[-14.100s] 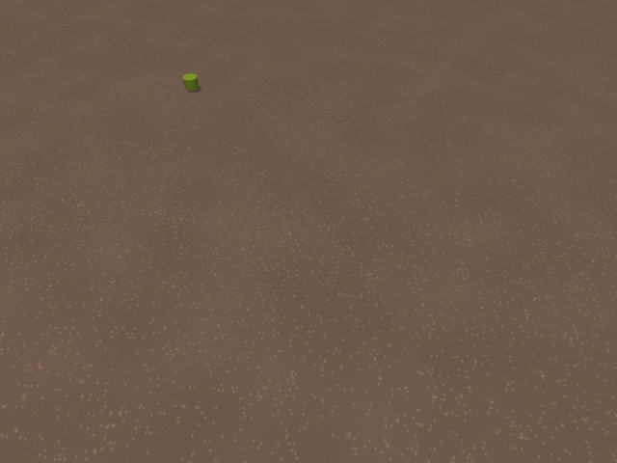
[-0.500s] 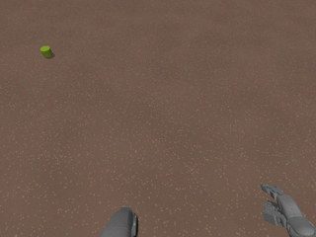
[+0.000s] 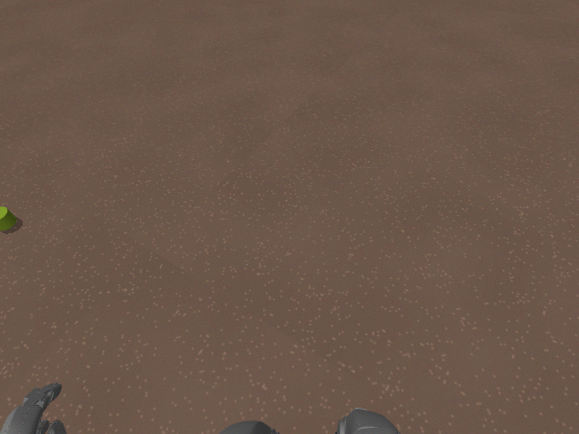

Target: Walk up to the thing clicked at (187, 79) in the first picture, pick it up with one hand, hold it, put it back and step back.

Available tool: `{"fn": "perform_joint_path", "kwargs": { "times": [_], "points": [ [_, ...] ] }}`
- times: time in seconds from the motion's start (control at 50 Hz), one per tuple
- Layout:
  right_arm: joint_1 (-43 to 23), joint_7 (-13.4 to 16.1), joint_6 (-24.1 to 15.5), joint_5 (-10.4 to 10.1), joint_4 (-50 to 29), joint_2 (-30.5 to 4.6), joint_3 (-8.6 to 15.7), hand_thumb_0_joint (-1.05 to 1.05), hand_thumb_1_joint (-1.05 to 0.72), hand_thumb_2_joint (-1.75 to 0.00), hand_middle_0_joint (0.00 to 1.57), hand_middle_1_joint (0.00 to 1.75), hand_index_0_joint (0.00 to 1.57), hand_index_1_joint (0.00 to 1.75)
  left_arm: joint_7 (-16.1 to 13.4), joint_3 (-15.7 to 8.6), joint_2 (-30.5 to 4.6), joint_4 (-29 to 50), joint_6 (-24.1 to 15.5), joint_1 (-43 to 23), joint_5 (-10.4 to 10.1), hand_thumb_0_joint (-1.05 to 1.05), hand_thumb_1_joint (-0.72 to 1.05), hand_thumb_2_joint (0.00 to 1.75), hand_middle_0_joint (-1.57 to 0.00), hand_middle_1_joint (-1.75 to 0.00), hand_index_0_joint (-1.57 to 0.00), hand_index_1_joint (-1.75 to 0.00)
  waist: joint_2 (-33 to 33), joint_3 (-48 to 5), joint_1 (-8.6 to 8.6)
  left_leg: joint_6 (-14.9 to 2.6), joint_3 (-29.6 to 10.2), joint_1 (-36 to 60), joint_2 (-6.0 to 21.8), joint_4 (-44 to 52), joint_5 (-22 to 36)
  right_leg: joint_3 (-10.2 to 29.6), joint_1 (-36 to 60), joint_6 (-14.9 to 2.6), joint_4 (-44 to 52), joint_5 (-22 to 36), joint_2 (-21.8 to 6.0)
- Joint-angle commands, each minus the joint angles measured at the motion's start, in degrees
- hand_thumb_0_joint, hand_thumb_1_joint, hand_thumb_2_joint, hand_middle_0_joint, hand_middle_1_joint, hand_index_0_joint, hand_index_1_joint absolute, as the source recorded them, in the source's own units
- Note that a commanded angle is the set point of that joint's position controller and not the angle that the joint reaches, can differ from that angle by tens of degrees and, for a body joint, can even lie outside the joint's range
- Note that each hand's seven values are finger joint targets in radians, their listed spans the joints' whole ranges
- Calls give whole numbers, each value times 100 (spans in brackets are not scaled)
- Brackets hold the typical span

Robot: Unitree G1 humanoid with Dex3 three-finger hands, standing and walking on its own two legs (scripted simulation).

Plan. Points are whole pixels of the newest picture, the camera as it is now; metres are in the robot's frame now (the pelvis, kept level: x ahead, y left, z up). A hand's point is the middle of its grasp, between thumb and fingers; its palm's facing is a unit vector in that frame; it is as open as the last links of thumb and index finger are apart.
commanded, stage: walk up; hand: left
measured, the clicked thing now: (1, 218) +1.09 +1.26 -0.71
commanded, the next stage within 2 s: none
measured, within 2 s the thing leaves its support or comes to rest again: neither
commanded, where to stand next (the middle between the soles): +0.64 +1.34 m, yaw -44 degrees
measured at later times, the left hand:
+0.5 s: hand out of the picture +0.36 +0.56 -0.12, palm faces -0.25 -0.82 -0.52, open 7.4 cm
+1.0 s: hand out of the picture +0.55 +0.78 -0.10, palm faces -0.31 -0.72 -0.62, open 7.4 cm
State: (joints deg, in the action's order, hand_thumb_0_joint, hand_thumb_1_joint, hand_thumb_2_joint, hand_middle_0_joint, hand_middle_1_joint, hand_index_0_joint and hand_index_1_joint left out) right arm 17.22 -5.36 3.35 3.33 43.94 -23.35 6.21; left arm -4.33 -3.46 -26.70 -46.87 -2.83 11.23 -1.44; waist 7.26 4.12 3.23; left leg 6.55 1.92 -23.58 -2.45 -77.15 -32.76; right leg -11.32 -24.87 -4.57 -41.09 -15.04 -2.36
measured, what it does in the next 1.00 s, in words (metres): steps to the left, turning right: left foot, then right foot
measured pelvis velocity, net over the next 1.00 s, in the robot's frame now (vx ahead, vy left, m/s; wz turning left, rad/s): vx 0.36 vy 0.49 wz -0.38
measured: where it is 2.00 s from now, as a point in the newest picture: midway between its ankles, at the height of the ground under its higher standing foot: (25, 338)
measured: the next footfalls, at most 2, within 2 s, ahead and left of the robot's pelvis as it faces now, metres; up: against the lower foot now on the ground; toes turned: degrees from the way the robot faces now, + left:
left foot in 0.24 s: +0.27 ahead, +0.36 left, +0.00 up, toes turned -3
right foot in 0.62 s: +0.38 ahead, +0.21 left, +0.00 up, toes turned -23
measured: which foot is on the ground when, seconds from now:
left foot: up 0.00-0.22, down 0.24-0.62, up 0.64-0.98, down 1.00-1.00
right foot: down 0.00-0.28, up 0.30-0.60, down 0.62-1.00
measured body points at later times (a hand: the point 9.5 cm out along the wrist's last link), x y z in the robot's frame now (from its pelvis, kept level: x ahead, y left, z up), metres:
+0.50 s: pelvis +0.22 +0.27 +0.02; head +0.27 +0.26 +0.47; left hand +0.37 +0.60 -0.09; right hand +0.21 -0.05 -0.09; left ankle +0.23 +0.36 -0.70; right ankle +0.24 +0.15 -0.65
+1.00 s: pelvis +0.36 +0.49 -0.01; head +0.37 +0.45 +0.43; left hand +0.56 +0.81 -0.07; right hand +0.34 +0.13 -0.12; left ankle +0.45 +0.64 -0.70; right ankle +0.34 +0.24 -0.70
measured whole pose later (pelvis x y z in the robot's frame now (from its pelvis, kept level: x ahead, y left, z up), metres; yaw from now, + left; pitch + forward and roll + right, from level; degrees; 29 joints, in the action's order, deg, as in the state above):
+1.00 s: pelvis +0.36 +0.49 -0.01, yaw -22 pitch +0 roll -2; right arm 12.6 -7.1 5.9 4.2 40.9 -29.8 7.5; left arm -4.2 -5.0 -27.4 -47.2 -3.5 18.2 3.0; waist 7.3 3.2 0.1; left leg -0.5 -3.8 -27.8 7.1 -53.6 -24.4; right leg 4.5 -28.1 0.5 -43.1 -16.3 -8.7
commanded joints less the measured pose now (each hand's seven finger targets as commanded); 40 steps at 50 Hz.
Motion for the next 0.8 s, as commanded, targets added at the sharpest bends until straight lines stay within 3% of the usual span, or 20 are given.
{"fn": "perform_joint_path", "kwargs": {
  "times": [0.0,0.08,0.16,0.22,0.24,0.26,0.28,0.3,0.32,0.38,0.44,0.5,0.54,0.56,0.58,0.6,0.62,0.66,0.7,0.78],
  "points": [
    [-634,11,-214,-122,-890,-1688,405,0,-90,-90,20,30,20,30,-411,-460,-1844,134,-171,214,49,0,90,90,-20,-30,-20,-30,-200,-460,-113,-287,-1347,-1791,1078,-503,1060,3383,1048,-1153,2739,-1741,-1993],
    [-281,-249,-9,-93,-730,-1285,262,0,-90,-90,20,30,20,30,-216,-549,-1922,32,-398,-205,283,0,90,90,-20,-30,-20,-30,-968,-101,216,-493,-830,-881,1258,1276,1724,1461,-189,-529,2314,-888,-1106],
    [-818,-352,-74,-99,-737,-1149,274,0,-90,-90,20,30,20,30,-125,-588,-2016,-171,-411,279,379,0,90,90,-20,-30,-20,-30,-1361,-261,-60,-515,-54,195,1124,3021,2509,947,-515,-385,1867,-451,-748],
    [46,-241,-96,-42,-420,-1216,411,0,-90,-90,20,30,20,30,-113,-575,-2027,-200,-296,39,347,0,90,90,-20,-30,-20,-30,-1308,-729,523,-569,452,1458,695,3656,2130,896,-900,-229,794,-220,-729],
    [589,-167,-114,42,-219,-1417,528,0,-90,-90,20,30,20,30,-133,-473,-1675,-197,-232,139,381,0,90,90,-20,-30,-20,-30,-552,-1007,833,-685,308,2223,529,3818,1467,679,-1378,-81,-453,-376,-469],
    [1095,-86,-169,166,-145,-1868,636,0,-90,-90,20,30,20,30,-157,-291,-1053,-186,-167,314,359,0,90,90,-20,-30,-20,-30,1143,-885,1128,-913,-1111,2317,1302,5267,9,410,-2182,83,-2281,-1535,311],
    [486,19,-266,83,-264,-2385,649,0,-90,-90,20,30,20,30,-243,-221,-757,-108,-154,416,282,0,90,90,-20,-30,-20,-30,1865,-680,640,-1190,-2841,2460,2284,5981,1251,959,-3059,87,-3275,-1984,594],
    [85,122,-305,-22,-378,-2607,732,0,-90,-90,20,30,20,30,-371,-150,-784,-273,-188,688,264,0,90,90,-20,-30,-20,-30,2138,-955,377,-1533,-3642,2328,2620,6149,1157,1408,-2879,-62,-3866,-1922,166],
    [-222,172,-318,-45,-470,-2330,699,0,-90,-90,20,30,20,30,-365,-134,-978,-356,-223,633,184,0,90,90,-20,-30,-20,-30,1665,-815,264,-1612,-3164,1946,2547,5988,1516,1424,-2734,-32,-3739,-1430,-82],
    [-622,261,-349,26,-580,-1552,403,0,-90,-90,20,30,20,30,-227,-305,-1337,-786,-164,924,-62,0,90,90,-20,-30,-20,-30,1218,-775,63,-1277,-991,1905,1640,4913,3634,1412,-2079,152,-2661,-654,-255],
    [-681,264,-304,94,-697,-1237,273,0,-90,-90,20,30,20,30,-165,-236,-1139,-811,-98,1029,-28,0,90,90,-20,-30,-20,-30,845,-861,59,-1486,-474,2034,1425,4832,4750,857,-1443,360,-1681,-596,-48],
    [-614,255,-234,110,-831,-1199,274,0,-90,-90,20,30,20,30,-155,-188,-983,-603,-125,815,17,0,90,90,-20,-30,-20,-30,367,-759,153,-1816,-374,1639,1752,4949,5052,388,-665,298,-543,-196,-82],
    [-1007,230,-160,87,-1020,-1179,250,0,-90,-90,20,30,20,30,-179,-244,-995,-735,-136,1391,50,0,90,90,-20,-30,-20,-30,-170,-896,-234,-1493,120,921,1382,4249,4775,315,793,178,377,679,123],
    [-1216,205,-137,44,-1140,-1148,230,0,-90,-90,20,30,20,30,-237,-359,-1109,-902,-125,2035,79,0,90,90,-20,-30,-20,-30,-507,-1118,-661,-1162,440,250,1140,3427,4819,279,2016,93,994,1393,181],
    [-1103,181,-137,-17,-1179,-950,145,0,-90,-90,20,30,20,30,-328,-555,-1413,-965,-108,2652,155,0,90,90,-20,-30,-20,-30,-1018,-1310,-1036,-850,367,-664,961,2422,4044,926,3143,-49,1340,1504,-215],
    [-697,182,-113,-41,-1172,-748,76,0,-90,-90,20,30,20,30,-420,-665,-1756,-813,-96,2661,214,0,90,90,-20,-30,-20,-30,-1987,-1350,-947,-564,73,-2122,463,1540,345,2772,4072,-499,1547,1475,-1399],
    [-172,211,9,-12,-1005,-1007,133,0,-90,-90,20,30,20,30,-454,-621,-1820,-435,-77,2092,222,0,90,90,-20,-30,-20,-30,-1267,-1511,-577,-360,-769,-2191,613,607,39,4257,3593,-814,1911,107,-2380],
    [-81,283,150,55,-870,-1543,373,0,-90,-90,20,30,20,30,-483,-591,-1807,32,-82,974,130,0,90,90,-20,-30,-20,-30,-657,-802,-268,-269,-1100,-2120,650,-348,280,4677,1951,-1438,2395,-1147,-2678],
    [-331,181,137,127,-761,-1623,376,0,-90,-90,20,30,20,30,-395,-545,-1561,203,-149,656,199,0,90,90,-20,-30,-20,-30,-809,-257,-188,-539,-1176,-1619,814,-154,773,3722,607,-1035,2576,-1867,-1950],
    [-5,-49,205,140,-564,-1429,350,0,-90,-90,20,30,20,30,-251,-633,-1655,228,-205,416,341,0,90,90,-20,-30,-20,-30,-1245,-44,19,-561,-782,-932,795,570,1365,2202,-336,-570,2107,-1501,-1142]
  ]
}}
